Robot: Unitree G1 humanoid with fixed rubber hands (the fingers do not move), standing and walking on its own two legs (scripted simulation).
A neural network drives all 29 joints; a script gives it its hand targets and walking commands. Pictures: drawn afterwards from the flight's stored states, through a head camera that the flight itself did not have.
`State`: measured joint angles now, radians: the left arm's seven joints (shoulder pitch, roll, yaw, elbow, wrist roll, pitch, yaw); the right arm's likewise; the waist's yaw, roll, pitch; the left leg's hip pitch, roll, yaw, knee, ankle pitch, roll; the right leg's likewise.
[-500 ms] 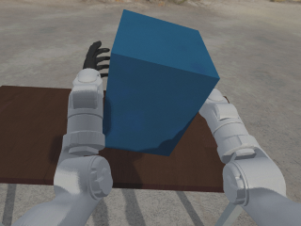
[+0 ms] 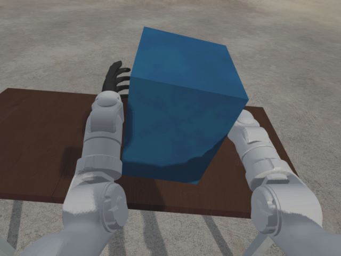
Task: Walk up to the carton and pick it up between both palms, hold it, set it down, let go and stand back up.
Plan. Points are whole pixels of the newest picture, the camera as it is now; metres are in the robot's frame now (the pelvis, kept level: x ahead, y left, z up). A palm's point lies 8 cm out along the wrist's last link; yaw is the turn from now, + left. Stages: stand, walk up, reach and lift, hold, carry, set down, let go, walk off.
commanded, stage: set down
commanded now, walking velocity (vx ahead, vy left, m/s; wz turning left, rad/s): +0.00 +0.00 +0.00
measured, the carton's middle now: (172, 110) +0.42 +0.02 +0.17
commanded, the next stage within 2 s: none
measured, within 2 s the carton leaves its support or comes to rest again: rests again in 1.86 s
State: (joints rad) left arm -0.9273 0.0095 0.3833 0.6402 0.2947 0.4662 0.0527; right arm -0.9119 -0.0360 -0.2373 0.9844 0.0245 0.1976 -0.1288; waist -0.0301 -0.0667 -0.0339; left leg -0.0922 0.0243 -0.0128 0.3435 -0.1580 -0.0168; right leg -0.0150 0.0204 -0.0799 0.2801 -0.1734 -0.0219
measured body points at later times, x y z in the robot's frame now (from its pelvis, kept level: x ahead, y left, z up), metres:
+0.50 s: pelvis +0.01 +0.00 +0.00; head -0.03 +0.02 +0.45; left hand +0.43 +0.15 +0.19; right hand +0.42 -0.14 +0.16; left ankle +0.02 +0.13 -0.75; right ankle -0.01 -0.10 -0.75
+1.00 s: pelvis +0.01 +0.00 +0.00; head +0.00 +0.02 +0.45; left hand +0.43 +0.15 +0.15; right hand +0.43 -0.15 +0.12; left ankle +0.02 +0.13 -0.75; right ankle -0.01 -0.10 -0.75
